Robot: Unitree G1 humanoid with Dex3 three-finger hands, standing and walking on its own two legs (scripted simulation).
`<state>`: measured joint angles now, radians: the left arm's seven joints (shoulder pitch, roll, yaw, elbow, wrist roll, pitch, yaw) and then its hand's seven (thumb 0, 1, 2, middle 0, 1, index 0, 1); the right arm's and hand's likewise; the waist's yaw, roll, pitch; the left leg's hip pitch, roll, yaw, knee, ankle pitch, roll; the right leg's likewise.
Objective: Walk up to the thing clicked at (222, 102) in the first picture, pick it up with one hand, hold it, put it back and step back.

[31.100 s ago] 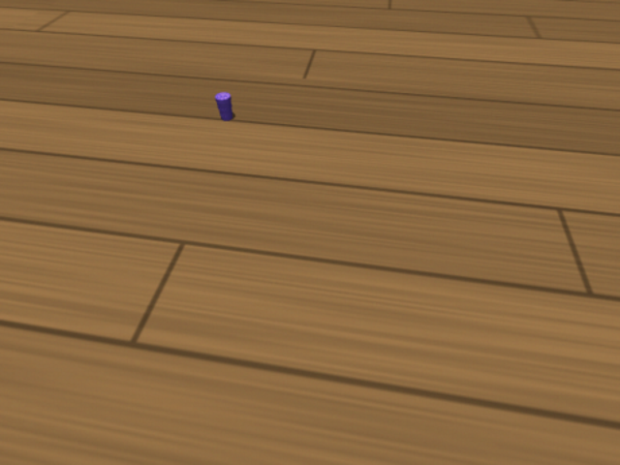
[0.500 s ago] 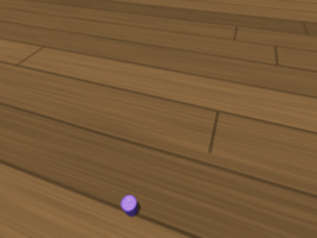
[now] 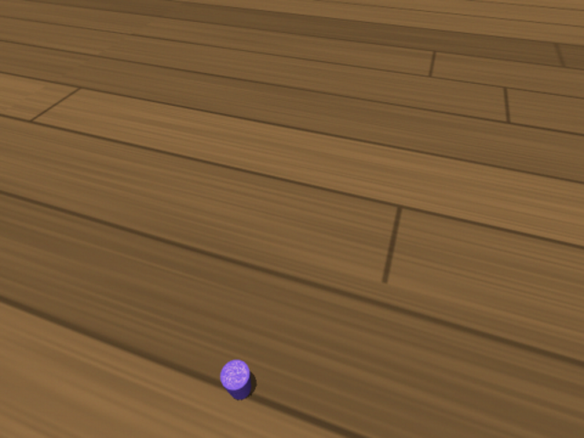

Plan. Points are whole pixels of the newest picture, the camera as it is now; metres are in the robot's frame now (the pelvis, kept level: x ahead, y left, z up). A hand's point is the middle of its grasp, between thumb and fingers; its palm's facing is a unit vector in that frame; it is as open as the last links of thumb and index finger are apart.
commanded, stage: stand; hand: left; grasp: from the side
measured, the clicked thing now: (237, 381) +0.42 +0.20 -0.71
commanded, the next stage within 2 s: step back in 0.06 s
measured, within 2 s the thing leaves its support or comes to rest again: neither
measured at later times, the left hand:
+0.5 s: hand out of the picture +0.08 +0.30 -0.18, palm faces -0.01 -0.94 -0.35, open 7.4 cm
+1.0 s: hand out of the picture -0.07 +0.28 -0.15, palm faces -0.03 -0.91 -0.41, open 7.4 cm
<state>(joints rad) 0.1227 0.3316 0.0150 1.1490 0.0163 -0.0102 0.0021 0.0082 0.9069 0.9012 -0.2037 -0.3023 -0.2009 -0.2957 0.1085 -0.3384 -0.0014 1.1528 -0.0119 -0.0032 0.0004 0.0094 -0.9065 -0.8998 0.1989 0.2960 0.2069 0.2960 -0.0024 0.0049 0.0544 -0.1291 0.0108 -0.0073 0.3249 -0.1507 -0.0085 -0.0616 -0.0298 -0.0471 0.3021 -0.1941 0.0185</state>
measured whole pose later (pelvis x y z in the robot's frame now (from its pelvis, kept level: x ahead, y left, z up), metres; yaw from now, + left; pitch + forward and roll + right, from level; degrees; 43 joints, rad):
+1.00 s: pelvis -0.17 +0.02 -0.02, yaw -2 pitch -1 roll +1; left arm 0.17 0.34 0.08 0.84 0.04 0.04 0.01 0.01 0.90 0.90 -0.21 -0.30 -0.20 -0.30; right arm 0.18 -0.42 -0.05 0.88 0.00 0.05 -0.02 0.01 -0.91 -0.90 0.20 0.30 0.21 0.30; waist 0.01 0.02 0.15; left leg -0.46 -0.12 -0.13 1.12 -0.47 -0.01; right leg -0.29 -0.01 0.01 0.59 -0.27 -0.02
